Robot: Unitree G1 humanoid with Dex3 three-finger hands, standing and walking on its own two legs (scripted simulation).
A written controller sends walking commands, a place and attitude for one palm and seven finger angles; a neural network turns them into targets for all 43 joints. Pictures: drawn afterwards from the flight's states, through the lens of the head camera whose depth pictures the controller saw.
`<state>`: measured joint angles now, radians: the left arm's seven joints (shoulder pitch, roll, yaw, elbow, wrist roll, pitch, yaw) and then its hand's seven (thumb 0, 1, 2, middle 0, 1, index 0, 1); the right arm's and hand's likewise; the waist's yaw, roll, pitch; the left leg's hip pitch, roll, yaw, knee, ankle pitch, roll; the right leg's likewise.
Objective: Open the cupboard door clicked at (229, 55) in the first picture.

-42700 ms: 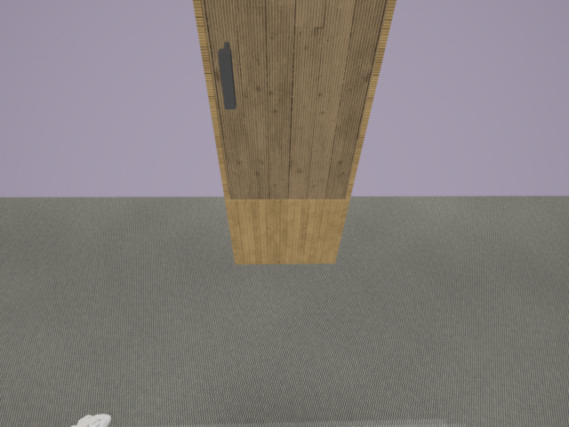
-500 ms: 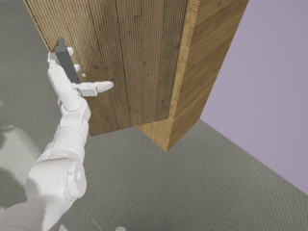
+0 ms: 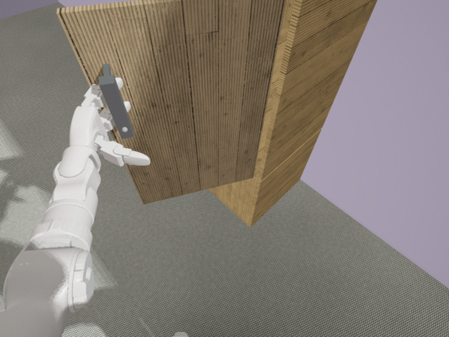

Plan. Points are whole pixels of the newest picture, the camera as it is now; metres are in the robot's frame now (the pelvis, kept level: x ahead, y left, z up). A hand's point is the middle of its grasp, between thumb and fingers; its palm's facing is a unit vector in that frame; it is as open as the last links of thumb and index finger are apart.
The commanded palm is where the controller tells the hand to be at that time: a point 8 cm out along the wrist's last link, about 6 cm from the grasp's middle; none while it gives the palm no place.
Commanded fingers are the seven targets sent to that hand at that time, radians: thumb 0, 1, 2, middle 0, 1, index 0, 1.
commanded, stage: slide the hand sideways off the handle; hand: left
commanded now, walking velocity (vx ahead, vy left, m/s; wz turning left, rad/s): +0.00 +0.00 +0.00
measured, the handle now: (117, 102) +0.52 +0.21 +0.12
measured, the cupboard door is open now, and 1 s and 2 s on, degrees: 62 63 63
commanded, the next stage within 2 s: draw the hand back to the body in 0.92 s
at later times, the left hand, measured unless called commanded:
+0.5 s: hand (106, 141) +0.43 +0.21 +0.11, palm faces +0.06 -1.00 -0.01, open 16.2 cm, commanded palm +0.40 +0.26 +0.11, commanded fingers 0.00 -0.50 0.30 -0.15 -0.30 -0.15 -0.30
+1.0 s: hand (71, 163) +0.38 +0.25 +0.11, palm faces +0.06 -1.00 -0.01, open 16.3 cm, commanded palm +0.36 +0.29 +0.11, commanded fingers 0.00 -0.50 0.30 -0.15 -0.30 -0.15 -0.30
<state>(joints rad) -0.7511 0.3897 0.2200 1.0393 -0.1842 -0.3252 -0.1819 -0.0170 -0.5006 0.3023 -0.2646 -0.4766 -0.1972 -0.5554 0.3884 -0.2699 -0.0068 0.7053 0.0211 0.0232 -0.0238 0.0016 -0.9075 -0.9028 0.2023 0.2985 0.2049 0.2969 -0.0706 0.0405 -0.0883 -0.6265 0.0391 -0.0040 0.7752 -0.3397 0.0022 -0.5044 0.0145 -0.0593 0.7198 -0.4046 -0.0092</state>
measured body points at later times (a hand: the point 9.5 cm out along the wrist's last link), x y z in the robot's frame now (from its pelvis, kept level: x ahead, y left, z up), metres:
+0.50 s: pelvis -0.01 +0.01 +0.00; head +0.04 +0.01 +0.45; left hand +0.42 +0.26 +0.11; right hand +0.06 -0.25 -0.12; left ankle +0.02 +0.12 -0.71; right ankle -0.03 -0.12 -0.71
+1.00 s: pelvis -0.01 +0.00 +0.00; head +0.03 +0.01 +0.45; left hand +0.37 +0.31 +0.12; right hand +0.11 -0.26 -0.10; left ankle +0.02 +0.12 -0.71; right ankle -0.03 -0.12 -0.71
